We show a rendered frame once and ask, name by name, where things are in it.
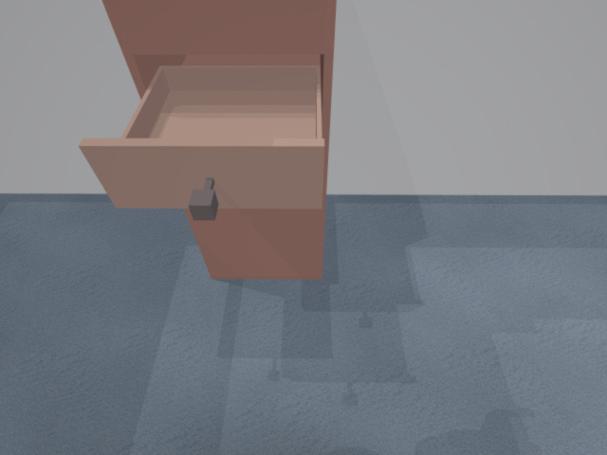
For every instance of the drawer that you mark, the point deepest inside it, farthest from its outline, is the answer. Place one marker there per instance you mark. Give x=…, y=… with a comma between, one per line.
x=256, y=129

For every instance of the cabinet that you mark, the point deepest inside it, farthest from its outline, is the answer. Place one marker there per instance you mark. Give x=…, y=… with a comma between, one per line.
x=282, y=244

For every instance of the handle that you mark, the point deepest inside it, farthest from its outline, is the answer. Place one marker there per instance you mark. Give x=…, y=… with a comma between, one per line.
x=203, y=204

